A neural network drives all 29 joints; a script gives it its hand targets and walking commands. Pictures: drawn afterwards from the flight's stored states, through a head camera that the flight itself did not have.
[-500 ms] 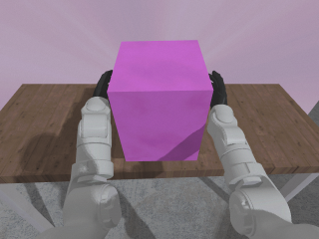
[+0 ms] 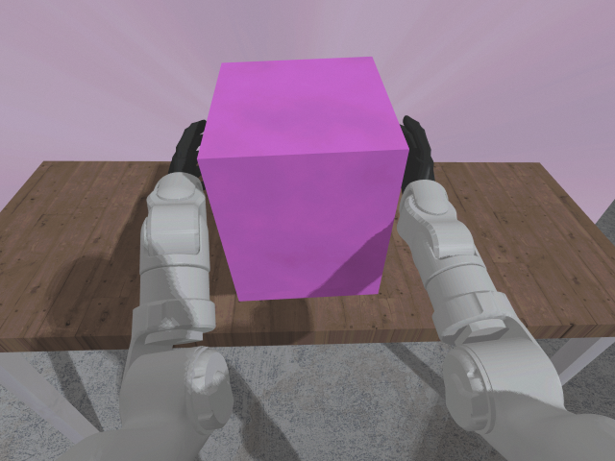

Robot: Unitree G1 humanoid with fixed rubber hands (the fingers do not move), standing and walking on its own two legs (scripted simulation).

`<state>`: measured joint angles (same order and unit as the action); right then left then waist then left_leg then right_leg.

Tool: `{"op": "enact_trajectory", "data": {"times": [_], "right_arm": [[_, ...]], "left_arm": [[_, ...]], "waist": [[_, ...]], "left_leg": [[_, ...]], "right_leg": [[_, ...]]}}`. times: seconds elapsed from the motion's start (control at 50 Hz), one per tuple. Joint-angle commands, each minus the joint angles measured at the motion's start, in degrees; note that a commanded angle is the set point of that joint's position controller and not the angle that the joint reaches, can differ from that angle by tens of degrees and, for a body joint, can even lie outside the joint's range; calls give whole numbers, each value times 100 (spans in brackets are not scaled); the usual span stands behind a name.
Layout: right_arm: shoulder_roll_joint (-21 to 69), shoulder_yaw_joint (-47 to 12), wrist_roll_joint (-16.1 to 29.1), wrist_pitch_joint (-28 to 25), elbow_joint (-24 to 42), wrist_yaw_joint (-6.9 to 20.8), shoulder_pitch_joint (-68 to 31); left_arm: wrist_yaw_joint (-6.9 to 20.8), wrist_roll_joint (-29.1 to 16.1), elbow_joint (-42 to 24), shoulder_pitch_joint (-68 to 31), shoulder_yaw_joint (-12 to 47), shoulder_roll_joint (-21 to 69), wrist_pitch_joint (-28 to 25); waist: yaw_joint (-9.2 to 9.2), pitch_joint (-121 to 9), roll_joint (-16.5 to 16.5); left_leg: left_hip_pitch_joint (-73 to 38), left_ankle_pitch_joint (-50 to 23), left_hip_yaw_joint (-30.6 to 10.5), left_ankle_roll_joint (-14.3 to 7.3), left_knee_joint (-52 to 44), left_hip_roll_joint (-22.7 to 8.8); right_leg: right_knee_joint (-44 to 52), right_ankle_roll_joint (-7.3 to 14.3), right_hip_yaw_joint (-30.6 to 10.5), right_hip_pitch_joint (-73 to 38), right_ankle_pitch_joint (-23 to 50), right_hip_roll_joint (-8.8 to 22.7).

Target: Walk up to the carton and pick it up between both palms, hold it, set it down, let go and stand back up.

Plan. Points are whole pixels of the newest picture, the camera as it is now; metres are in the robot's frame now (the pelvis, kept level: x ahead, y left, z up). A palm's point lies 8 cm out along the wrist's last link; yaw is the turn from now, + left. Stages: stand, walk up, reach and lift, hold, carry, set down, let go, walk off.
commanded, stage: reach and lift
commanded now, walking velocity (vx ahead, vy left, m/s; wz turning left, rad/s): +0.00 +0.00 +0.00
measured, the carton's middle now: (303, 183) +0.41 -0.02 +0.17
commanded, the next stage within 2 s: hold in 1.88 s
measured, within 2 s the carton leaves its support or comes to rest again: neither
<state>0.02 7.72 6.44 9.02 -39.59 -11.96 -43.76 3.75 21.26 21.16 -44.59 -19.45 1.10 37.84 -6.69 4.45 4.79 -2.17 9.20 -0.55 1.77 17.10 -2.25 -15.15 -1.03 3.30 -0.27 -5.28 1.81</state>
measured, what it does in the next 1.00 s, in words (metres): stands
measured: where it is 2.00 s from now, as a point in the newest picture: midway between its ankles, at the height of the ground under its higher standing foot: outside the picture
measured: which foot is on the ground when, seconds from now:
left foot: down 0.00-1.00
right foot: down 0.00-1.00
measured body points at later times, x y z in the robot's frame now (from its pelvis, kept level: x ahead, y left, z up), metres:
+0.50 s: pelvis +0.01 +0.01 +0.00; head -0.04 +0.04 +0.44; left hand +0.41 +0.14 +0.21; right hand +0.40 -0.15 +0.22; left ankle +0.02 +0.14 -0.75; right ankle +0.05 -0.13 -0.75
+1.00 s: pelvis +0.00 +0.00 +0.00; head -0.06 +0.03 +0.44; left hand +0.41 +0.14 +0.24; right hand +0.40 -0.15 +0.25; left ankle +0.02 +0.14 -0.75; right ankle +0.05 -0.13 -0.75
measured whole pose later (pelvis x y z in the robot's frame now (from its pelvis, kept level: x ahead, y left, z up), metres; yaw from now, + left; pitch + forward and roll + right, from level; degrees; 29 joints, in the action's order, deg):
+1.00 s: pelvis +0.00 +0.00 +0.00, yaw +0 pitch -9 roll -1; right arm -3.5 5.3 12.4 19.1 -44.0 -13.2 -53.3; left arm 1.8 18.7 23.1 -50.1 -19.9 -1.5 45.4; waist -6.5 -0.3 3.3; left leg 0.2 10.9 -1.1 2.0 20.1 -2.7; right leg -16.1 -0.9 3.8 0.9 -6.1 1.4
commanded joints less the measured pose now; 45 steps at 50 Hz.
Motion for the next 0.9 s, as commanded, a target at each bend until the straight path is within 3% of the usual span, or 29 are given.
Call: {"op": "enact_trajectory", "data": {"times": [0.0, 0.04, 0.12, 0.16, 0.24, 0.3, 0.4, 0.46, 0.52, 0.58, 0.74, 0.8, 0.88], "right_arm": [[3111, -2072, 356, 98, 989, 830, -4375], [3094, -2012, 391, 85, 1213, 822, -4558], [3128, -2347, 728, 170, 1533, 792, -4593], [3086, -2457, 864, 310, 1519, 745, -4451], [2961, -2172, 688, 474, 1236, 706, -4289], [3002, -2190, 785, 415, 1458, 743, -4602], [2890, -2401, 1055, 585, 1536, 701, -4516], [2916, -2278, 978, 674, 1411, 717, -4683], [2892, -2224, 1003, 675, 1417, 772, -4738], [2908, -2111, 1030, 747, 1290, 764, -4948], [3096, -2230, 1214, 897, 1327, 685, -5311], [3050, -2089, 1175, 1021, 1022, 654, -5205], [3154, -1972, 1143, 1029, 1029, 654, -5596]], "left_arm": [[627, -669, -575, -4037, 1963, 2882, -393], [655, -721, -606, -4008, 2016, 2911, -325], [542, -978, -1269, -4215, 2473, 3106, -320], [518, -994, -1343, -4121, 2525, 3099, -246], [630, -809, -970, -3943, 2251, 2961, -99], [593, -940, -1226, -4174, 2431, 3092, -119], [485, -1032, -1498, -4098, 2636, 3160, -31], [503, -1011, -1328, -4246, 2523, 3147, 18], [439, -1074, -1336, -4294, 2622, 3210, 27], [446, -1089, -1196, -4474, 2553, 3173, 73], [414, -1158, -1028, -4692, 2322, 3061, 112], [456, -1140, -944, -4839, 2262, 2979, 133], [450, -1189, -771, -5197, 2213, 2986, 103]], "waist": [[60, -2153, -315], [64, -2310, -321], [-62, -2815, -550], [-137, -2724, -552], [-123, -2019, -434], [-80, -2427, -610], [-175, -2554, -742], [-129, -2297, -579], [-120, -2485, -709], [-104, -2329, -701], [2, -2649, -507], [-78, -2510, -587], [-32, -2622, -628]], "left_leg": [[43, -715, 459, -215, -265, 566], [59, -652, 438, -215, -277, 551], [-400, -1732, 359, -7, 74, 548], [-456, -1903, 307, 41, 142, 568], [-31, -1062, 323, -37, -154, 557], [-84, -1363, 315, 54, -50, 534], [-449, -2168, 226, 219, 223, 516], [-114, -1460, 243, 127, 8, 500], [-185, -1670, 237, 193, 73, 485], [-11, -1385, 234, 164, -5, 468], [74, -1446, 263, 57, 95, 561], [206, -1101, 247, 61, -9, 548], [387, -771, 258, 33, -67, 557]], "right_leg": [[145, -231, 254, -921, 402, -419], [128, -213, 267, -925, 395, -419], [0, -163, 295, -1051, 1162, -541], [15, -162, 271, -1100, 1299, -568], [124, -178, 278, -956, 651, -508], [42, -131, 305, -996, 756, -561], [-4, -95, 303, -974, 1213, -668], [65, -111, 303, -872, 621, -649], [13, -71, 277, -873, 800, -659], [31, -84, 269, -826, 571, -674], [-28, -175, 158, -959, 995, -633], [-8, -160, 150, -907, 736, -595], [-9, -175, 158, -781, 455, -591]]}}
